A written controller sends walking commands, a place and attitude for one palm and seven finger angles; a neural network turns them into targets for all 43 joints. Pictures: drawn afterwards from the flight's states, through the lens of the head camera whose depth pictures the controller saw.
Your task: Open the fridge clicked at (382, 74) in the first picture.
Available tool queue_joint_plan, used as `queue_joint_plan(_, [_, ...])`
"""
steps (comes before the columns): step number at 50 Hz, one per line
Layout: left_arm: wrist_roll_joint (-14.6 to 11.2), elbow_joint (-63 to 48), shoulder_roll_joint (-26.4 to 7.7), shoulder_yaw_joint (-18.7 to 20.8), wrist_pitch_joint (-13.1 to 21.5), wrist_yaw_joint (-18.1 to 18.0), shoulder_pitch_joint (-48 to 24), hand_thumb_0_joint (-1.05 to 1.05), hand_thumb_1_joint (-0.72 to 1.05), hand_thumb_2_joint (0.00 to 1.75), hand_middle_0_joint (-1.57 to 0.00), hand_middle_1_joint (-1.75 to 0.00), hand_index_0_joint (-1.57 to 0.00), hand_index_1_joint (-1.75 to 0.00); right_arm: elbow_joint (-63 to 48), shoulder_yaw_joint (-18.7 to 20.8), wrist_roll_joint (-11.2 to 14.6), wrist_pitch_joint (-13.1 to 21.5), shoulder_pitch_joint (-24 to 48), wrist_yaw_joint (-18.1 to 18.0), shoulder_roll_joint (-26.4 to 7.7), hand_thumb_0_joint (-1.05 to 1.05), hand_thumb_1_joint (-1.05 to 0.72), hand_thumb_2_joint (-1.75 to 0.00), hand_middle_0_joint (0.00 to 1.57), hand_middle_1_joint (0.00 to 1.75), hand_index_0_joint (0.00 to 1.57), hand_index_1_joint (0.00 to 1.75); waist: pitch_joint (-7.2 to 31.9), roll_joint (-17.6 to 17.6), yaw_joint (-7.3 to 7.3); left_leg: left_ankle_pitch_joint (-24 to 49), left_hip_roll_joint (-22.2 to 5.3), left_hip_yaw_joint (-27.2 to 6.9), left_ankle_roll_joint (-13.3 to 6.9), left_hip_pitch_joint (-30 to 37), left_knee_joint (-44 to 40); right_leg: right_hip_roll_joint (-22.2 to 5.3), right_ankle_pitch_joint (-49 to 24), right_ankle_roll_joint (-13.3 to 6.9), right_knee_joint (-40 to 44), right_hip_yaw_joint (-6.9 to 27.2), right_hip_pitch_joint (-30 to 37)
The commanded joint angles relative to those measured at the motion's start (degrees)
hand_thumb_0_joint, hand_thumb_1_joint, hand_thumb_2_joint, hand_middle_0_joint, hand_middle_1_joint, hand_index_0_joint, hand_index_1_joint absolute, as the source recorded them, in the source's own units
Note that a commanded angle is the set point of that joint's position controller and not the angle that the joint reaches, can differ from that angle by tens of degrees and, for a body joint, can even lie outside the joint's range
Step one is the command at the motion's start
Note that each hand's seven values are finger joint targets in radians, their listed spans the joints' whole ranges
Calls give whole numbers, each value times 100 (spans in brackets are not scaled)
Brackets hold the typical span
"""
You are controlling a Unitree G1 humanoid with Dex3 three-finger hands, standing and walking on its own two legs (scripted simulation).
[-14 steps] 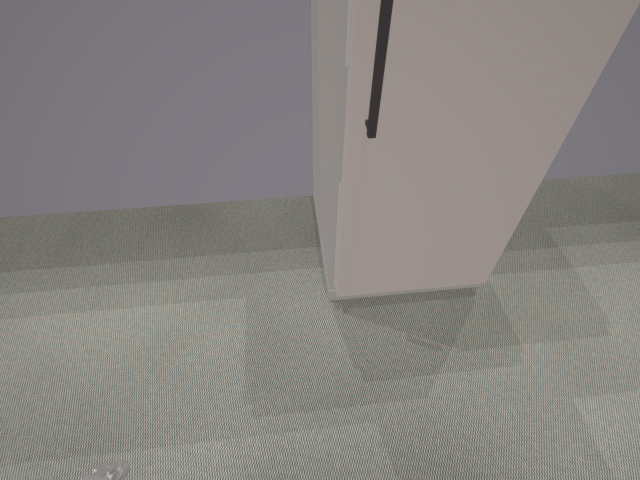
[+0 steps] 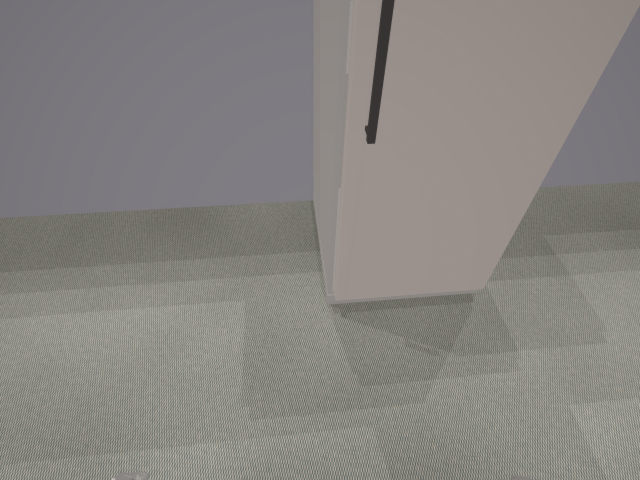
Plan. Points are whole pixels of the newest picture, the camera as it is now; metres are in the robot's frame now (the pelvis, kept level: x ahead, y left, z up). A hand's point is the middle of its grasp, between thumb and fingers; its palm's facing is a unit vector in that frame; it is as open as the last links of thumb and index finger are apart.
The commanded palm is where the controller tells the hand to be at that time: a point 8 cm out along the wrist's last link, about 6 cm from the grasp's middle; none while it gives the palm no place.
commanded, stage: stand and wait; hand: left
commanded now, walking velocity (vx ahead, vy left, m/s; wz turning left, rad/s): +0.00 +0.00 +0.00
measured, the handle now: (379, 52) +0.80 -0.06 +0.19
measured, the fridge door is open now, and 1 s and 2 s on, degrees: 0 0 0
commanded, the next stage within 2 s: look at it before walking up in 0.54 s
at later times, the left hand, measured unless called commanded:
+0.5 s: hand out of the picture +0.06 +0.24 -0.15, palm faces -0.03 -0.94 -0.34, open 7.4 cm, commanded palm none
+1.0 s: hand out of the picture +0.06 +0.23 -0.15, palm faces -0.04 -0.94 -0.33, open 7.4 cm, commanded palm none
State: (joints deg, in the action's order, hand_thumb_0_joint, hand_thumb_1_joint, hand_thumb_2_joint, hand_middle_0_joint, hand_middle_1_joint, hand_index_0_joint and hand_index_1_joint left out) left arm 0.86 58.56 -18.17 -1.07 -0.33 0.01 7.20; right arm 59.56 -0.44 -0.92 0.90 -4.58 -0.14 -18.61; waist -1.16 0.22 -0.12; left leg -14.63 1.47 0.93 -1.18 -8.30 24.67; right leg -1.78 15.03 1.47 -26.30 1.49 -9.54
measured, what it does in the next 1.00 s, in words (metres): stands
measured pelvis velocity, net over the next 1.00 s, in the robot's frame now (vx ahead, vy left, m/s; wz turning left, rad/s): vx -0.01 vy -0.01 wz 0.00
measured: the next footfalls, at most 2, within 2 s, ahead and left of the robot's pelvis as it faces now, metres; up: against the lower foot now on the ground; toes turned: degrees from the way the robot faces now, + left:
none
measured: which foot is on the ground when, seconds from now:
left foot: down 0.00-1.00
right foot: down 0.00-1.00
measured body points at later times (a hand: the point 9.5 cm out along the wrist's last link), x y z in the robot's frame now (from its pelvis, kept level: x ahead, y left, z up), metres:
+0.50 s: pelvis -0.01 -0.01 +0.00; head -0.01 -0.01 +0.45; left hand +0.06 +0.29 -0.13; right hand +0.06 -0.31 -0.13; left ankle -0.01 +0.11 -0.74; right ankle -0.01 -0.14 -0.74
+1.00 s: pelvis -0.01 -0.01 +0.01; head -0.01 -0.02 +0.45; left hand +0.06 +0.28 -0.13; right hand +0.06 -0.31 -0.13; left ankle -0.01 +0.11 -0.74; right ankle -0.01 -0.14 -0.74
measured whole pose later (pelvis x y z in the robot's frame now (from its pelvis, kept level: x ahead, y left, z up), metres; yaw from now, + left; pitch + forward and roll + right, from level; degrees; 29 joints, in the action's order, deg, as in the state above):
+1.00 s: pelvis -0.01 -0.01 +0.01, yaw +0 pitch -2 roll +0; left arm 0.9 62.2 -18.7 -0.5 0.2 0.0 8.2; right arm 64.4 -0.3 -0.6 0.9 -6.9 -0.2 -19.3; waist -1.9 -0.1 0.2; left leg -11.2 0.2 0.7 0.0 -7.2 20.4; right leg -0.5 11.6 0.4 -22.1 1.2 -8.5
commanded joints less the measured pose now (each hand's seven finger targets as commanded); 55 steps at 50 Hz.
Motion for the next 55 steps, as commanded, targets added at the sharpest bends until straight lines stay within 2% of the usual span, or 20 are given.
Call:
queue_joint_plan(1, [-12,-305,-1255,308,163,-87,-193,0,90,90,-20,-30,-20,-30,-311,293,22,124,249,-79,-1195,0,-90,-90,20,30,20,30,446,7,2,1378,-757,-556,-127,129,-414,-478,-1331,-313,383,355,126])
queue_joint_plan(14, [-21,-59,-1263,296,180,-75,-132,0,90,90,-20,-30,-20,-30,-37,262,41,105,152,-71,-1199,0,-90,-90,20,30,20,30,235,36,4,906,-768,-599,-75,58,-618,-514,-959,-322,669,460,88])
queue_joint_plan(21, [-23,3,-1276,295,189,-77,-95,0,90,90,-20,-30,-20,-30,45,257,45,113,75,-69,-1220,0,-90,-90,20,30,20,30,332,41,-8,983,-796,-619,-72,118,-644,-512,-1003,-321,690,454,149])
queue_joint_plan(35, [-15,18,-1260,288,188,-72,-144,0,90,90,-20,-30,-20,-30,108,248,40,113,55,-60,-1211,0,-90,-90,20,30,20,30,145,36,3,753,-799,-622,-41,74,-778,-490,-715,-306,833,512,8])
queue_joint_plan(55, [-17,54,-1263,294,210,-72,-89,0,90,90,-20,-30,-20,-30,123,240,50,121,27,-67,-1214,0,-90,-90,20,30,20,30,322,32,11,1002,-823,-600,-27,224,-750,-505,-1049,-312,851,521,127])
